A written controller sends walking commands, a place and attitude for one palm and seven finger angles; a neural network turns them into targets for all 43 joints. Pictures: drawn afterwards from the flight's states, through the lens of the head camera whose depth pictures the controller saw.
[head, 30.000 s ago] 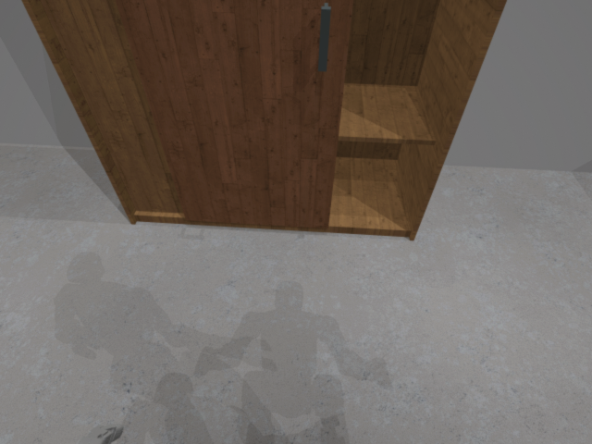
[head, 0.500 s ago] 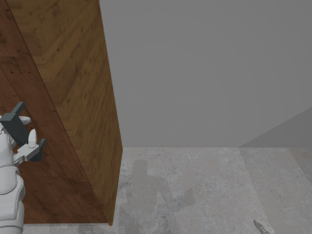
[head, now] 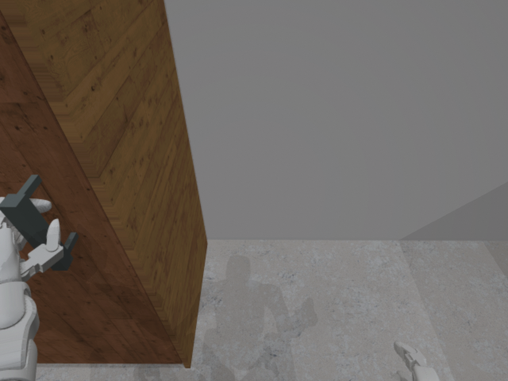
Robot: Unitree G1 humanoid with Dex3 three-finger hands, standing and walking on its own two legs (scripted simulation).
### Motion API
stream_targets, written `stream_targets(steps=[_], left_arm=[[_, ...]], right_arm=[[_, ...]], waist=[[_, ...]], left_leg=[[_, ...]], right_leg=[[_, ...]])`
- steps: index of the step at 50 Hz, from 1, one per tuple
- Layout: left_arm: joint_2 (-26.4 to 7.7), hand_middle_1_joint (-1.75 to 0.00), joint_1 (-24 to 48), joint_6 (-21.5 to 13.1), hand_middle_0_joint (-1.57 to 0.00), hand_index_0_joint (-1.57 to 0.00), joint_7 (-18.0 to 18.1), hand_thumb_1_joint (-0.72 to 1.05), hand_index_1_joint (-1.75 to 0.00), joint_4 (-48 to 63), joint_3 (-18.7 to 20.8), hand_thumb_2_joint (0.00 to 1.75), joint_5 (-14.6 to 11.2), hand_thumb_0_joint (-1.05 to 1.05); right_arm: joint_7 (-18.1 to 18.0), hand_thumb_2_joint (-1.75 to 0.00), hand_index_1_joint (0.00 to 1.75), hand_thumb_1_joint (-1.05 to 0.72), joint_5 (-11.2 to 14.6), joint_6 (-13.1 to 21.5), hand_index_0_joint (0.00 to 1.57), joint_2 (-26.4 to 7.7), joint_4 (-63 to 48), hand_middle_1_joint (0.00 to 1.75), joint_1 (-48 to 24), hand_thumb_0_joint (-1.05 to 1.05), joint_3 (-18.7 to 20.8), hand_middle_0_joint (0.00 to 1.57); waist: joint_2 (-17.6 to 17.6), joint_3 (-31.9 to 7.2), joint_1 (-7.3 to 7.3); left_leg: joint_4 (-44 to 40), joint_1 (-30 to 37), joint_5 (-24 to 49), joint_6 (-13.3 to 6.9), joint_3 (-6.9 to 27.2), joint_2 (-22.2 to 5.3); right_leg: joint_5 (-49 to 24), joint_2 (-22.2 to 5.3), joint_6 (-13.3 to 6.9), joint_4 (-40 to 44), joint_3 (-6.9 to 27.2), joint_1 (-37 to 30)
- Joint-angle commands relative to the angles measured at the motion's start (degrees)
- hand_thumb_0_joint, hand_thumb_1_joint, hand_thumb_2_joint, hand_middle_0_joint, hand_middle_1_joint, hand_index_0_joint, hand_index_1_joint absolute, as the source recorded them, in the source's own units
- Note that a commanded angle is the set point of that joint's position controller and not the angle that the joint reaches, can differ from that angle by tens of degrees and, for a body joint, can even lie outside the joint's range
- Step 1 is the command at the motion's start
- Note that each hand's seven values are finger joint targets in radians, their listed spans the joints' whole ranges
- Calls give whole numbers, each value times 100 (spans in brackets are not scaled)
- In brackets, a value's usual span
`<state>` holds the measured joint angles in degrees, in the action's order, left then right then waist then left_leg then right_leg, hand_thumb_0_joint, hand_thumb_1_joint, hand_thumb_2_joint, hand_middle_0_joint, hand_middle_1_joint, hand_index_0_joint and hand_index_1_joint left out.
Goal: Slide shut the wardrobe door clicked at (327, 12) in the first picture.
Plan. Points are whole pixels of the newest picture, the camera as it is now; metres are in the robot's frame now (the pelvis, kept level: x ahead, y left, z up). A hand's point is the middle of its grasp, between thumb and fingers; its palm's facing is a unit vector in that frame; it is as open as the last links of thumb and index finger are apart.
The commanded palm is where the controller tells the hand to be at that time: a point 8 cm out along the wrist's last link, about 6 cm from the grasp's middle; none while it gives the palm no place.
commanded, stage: stop walking and hold the door there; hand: left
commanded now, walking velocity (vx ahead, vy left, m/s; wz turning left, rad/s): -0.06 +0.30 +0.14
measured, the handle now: (48, 224) +0.31 +0.36 +0.10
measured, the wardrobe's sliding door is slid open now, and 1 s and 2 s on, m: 0.00 0.00 0.00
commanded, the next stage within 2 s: loosen the grip on the handle in 1.46 s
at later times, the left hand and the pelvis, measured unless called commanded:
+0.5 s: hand (50, 249) +0.27 +0.33 +0.09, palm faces +0.40 -0.87 -0.29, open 5.8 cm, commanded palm +0.22 +0.37 +0.09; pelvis -0.03 +0.07 -0.01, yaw +1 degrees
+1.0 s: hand (48, 247) +0.27 +0.33 +0.10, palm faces +0.11 -0.99 -0.12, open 5.8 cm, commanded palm +0.24 +0.39 +0.09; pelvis -0.04 +0.20 -0.01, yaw +4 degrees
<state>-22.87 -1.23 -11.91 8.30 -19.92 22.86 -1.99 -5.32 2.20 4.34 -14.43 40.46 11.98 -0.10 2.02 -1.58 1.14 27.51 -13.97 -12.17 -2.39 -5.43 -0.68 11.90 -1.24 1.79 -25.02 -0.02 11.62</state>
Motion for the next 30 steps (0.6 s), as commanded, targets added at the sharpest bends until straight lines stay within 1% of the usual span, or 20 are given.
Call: stream_targets(steps=[1, 4, 6, 8, 9, 10, 11, 12, 13, 15, 16, 19, 20, 21, 22, 23, 24, 25, 27, 30], left_arm=[[-1563, -140, 1151, -155, -45, -45, 39, 90, -140, 816, 267, 90, 98, 0], [-1606, -140, 1162, -159, -45, -45, 27, 90, -140, 815, 347, 90, 63, 0], [-1544, -140, 1292, -159, -45, -45, -7, 90, -140, 974, 274, 90, 52, 0], [-1526, -140, 1300, -205, -45, -45, -24, 90, -140, 1105, 281, 90, 57, 0], [-1352, -140, 1270, -233, -45, -45, -48, 90, -140, 1222, 123, 90, 58, 0], [-1111, -140, 1168, -244, -45, -45, -78, 90, -140, 1324, -81, 90, 34, 0], [-1151, -140, 1134, -294, -45, -45, -75, 90, -140, 1583, -58, 90, 44, 0], [-1142, -140, 1049, -325, -45, -45, -71, 90, -140, 1798, -112, 90, 67, 0], [-984, -140, 1017, -345, -45, -45, -68, 90, -140, 1977, -277, 90, 71, 0], [-882, -140, 855, -295, -45, -45, -35, 90, -140, 1961, -300, 90, -33, 0], [-928, -140, 844, -238, -45, -45, -20, 90, -140, 1911, -258, 90, -31, 0], [-758, -140, 925, -129, -45, -45, -53, 90, -140, 1878, -412, 90, -67, 0], [-779, -140, 887, -101, -45, -45, -63, 90, -140, 1796, -410, 90, -65, 0], [-1025, -140, 907, -121, -45, -45, -67, 90, -140, 1752, -285, 90, -21, 0], [-1349, -140, 893, -168, -45, -45, -69, 90, -140, 1585, -22, 90, -36, 0], [-1158, -140, 1118, -143, -45, -45, -85, 90, -140, 1419, -6, 90, -171, 0], [-1185, -140, 1573, -161, -45, -45, -79, 90, -140, 1506, 51, 90, -107, 0], [-911, -140, 1726, -176, -45, -45, -155, 90, -140, 1660, -277, 90, -83, 0], [-914, -140, 1844, -313, -45, -45, -171, 90, -140, 2029, -226, 90, -90, 0], [-966, -140, 1224, -293, -45, -45, -151, 90, -140, 2033, -166, 90, -69, 0]], right_arm=[[-23, -90, 30, -90, -29, 150, 20, -766, -834, 30, -548, 0, 377, 20], [0, -90, 30, -90, -29, 65, 20, -774, -917, 30, -555, 0, 402, 20], [8, -90, 30, -90, -10, 10, 20, -772, -954, 30, -595, 0, 396, 20], [5, -90, 30, -90, -5, -28, 20, -807, -979, 30, -637, 0, 415, 20], [13, -90, 30, -90, 1, -38, 20, -814, -1034, 30, -679, 0, 397, 20], [10, -90, 30, -90, 21, -51, 20, -818, -1094, 30, -806, 0, 368, 20], [32, -90, 30, -90, 40, -58, 20, -873, -1150, 30, -823, 0, 352, 20], [45, -90, 30, -90, 18, -25, 20, -796, -1204, 30, -778, 0, 339, 20], [56, -90, 30, -90, -4, 27, 20, -727, -1215, 30, -779, 0, 313, 20], [77, -90, 30, -90, 10, 82, 20, -728, -1119, 30, -690, 0, 319, 20], [103, -90, 30, -90, -7, 102, 20, -778, -1058, 30, -647, 0, 344, 20], [149, -90, 30, -90, -59, 93, 20, -731, -1085, 30, -838, 0, 275, 20], [150, -90, 30, -90, -86, 54, 20, -726, -1105, 30, -894, 0, 246, 20], [182, -90, 30, -90, -131, -14, 20, -662, -1090, 30, -890, 0, 246, 20], [226, -90, 30, -90, -143, -49, 20, -740, -1121, 30, -870, 0, 345, 20], [259, -90, 30, -90, -225, -22, 20, -852, -964, 30, -890, 0, 320, 20], [263, -90, 30, -90, -170, 9, 20, -780, -821, 30, -713, 0, 328, 20], [276, -90, 30, -90, -171, -63, 20, -638, -784, 30, -727, 0, 259, 20], [280, -90, 30, -90, -184, -80, 20, -484, -839, 30, -805, 0, 150, 20], [199, -90, 30, -90, -192, 7, 20, -358, -875, 30, -1065, 0, 162, 20]], waist=[[-648, -363, -165], [-1128, -423, -140], [-1097, -442, -165], [-799, -425, -180], [-435, -421, -176], [269, -329, -144], [1077, -420, -93], [1393, -509, -88], [1372, -495, -79], [564, -632, -32], [298, -661, -12], [282, -492, 90], [208, -365, 136], [-733, -213, 147], [-2096, 50, 130], [-1369, 229, 17], [-1334, -59, -100], [-1505, -240, -213], [-1394, -430, -261], [-1198, -25, -114]], left_leg=[[449, 31, -142, 148, 631, -193], [507, -183, -411, 150, 749, -165], [219, -60, -284, 111, 770, -210], [-188, 169, 44, 25, 838, -333], [-386, 261, 48, -54, 1037, -480], [-614, 375, 54, -174, 1368, -710], [-1061, 385, 60, -239, 1904, -1080], [-1404, 467, 92, -308, 2237, -1273], [-1424, 571, 284, -413, 2276, -1315], [-988, 837, 1125, -632, 1831, -1186], [-876, 788, 1371, -636, 1514, -1056], [-950, -123, 54, -268, 1034, -630], [-556, -710, -712, -141, 930, -429], [577, -1654, -1458, 59, 753, -10], [2829, -2523, -1758, 289, 926, 398], [4245, -2391, -1207, 483, 1462, 36], [4668, -1982, -994, 482, 1899, -269], [4744, -2040, -865, 477, 1673, -177], [4081, -1696, -658, 448, 1231, -391], [1740, -745, -729, 305, 143, -200]], right_leg=[[-891, -1417, -652, 707, 1514, 284], [-941, -1796, -735, 561, 1475, 130], [-789, -1791, -643, 333, 1279, 222], [-475, -1448, -436, -87, 874, 439], [-73, -1179, -327, -417, 623, 653], [285, -784, -189, -857, 248, 949], [932, -400, -83, -1595, -176, 1049], [1673, -230, -87, -2442, -257, 1178], [1947, -270, -117, -2826, -176, 1316], [1745, -352, -90, -2600, -322, 1246], [1595, -357, -68, -2291, -474, 996], [1037, -366, -152, -819, -779, -221], [693, -570, -280, -56, -617, -752], [1030, -1487, -698, 876, 681, -1231], [1331, -3219, -1403, 1687, 3387, -995], [846, -3612, -1529, 1609, 3178, -226], [1144, -3431, -1361, 1364, 2495, 328], [879, -3016, -1215, 1063, 1989, 94], [441, -2538, -842, 707, 682, 147], [115, -2133, -544, 422, -47, 372]])
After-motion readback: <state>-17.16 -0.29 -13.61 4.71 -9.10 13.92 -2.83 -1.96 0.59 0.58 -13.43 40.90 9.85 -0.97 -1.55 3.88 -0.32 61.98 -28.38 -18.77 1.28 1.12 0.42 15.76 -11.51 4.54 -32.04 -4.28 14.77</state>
